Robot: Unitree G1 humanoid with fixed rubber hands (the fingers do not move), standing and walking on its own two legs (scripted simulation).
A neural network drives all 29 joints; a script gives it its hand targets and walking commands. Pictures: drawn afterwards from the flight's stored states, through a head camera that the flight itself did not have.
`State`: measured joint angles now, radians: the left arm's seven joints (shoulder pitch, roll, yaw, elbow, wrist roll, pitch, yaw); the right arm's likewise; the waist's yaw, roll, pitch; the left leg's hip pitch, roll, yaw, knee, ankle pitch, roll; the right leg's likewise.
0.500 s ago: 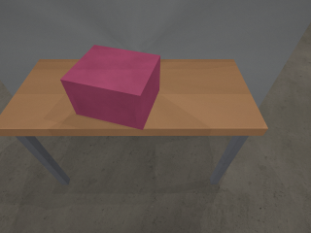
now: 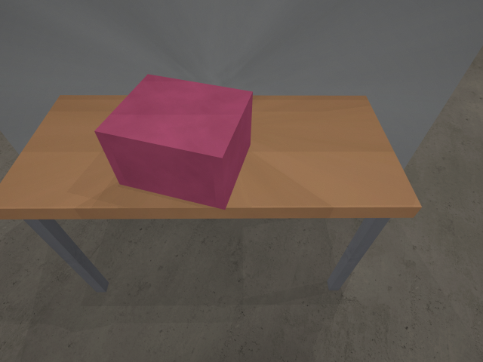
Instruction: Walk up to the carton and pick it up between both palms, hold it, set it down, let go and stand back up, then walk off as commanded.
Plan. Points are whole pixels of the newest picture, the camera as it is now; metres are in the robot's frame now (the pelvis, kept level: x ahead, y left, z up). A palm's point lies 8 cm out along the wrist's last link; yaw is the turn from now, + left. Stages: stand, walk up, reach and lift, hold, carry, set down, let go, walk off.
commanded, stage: walk up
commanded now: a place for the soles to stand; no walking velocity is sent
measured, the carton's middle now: (184, 138) +0.64 +0.16 -0.03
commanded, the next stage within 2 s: none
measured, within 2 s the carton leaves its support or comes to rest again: neither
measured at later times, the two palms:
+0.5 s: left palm out of the picture +0.09 +0.31 -0.10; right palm out of the picture +0.06 -0.30 -0.10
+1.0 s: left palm out of the picture +0.11 +0.46 -0.09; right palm out of the picture +0.11 -0.19 -0.07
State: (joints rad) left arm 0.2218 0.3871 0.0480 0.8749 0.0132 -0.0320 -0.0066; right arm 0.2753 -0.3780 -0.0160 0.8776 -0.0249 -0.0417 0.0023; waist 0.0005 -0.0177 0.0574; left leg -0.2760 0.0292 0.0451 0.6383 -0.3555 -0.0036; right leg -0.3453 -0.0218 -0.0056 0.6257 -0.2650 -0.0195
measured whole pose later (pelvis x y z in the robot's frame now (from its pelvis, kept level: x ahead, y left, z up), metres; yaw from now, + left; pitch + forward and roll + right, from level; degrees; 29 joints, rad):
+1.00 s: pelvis +0.06 +0.12 +0.01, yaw +2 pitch -1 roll -3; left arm 0.29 0.47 0.05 0.88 -0.01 -0.06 0.00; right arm 0.32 -0.41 -0.02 0.87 -0.03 -0.03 0.06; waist 0.00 0.00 0.03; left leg -0.26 0.03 0.07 0.59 -0.32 0.05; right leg -0.48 -0.03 -0.01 1.05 -0.38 0.00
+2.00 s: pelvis +0.21 +0.18 +0.00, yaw +1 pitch +1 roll +0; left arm 0.25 0.42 0.05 0.87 0.02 -0.02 -0.01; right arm 0.30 -0.40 -0.02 0.86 -0.02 -0.06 0.00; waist 0.00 -0.02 0.04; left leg -0.36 0.06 0.06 0.66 -0.32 -0.02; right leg -0.37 -0.03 0.01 0.66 -0.29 0.00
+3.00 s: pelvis +0.20 +0.16 +0.00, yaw +0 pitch +0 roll +1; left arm 0.19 0.40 0.05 0.88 0.02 0.04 -0.03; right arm 0.29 -0.40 -0.02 0.86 -0.02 -0.06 -0.02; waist 0.00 -0.02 0.03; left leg -0.32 0.06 0.05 0.63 -0.28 -0.03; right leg -0.39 0.00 0.02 0.76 -0.38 -0.02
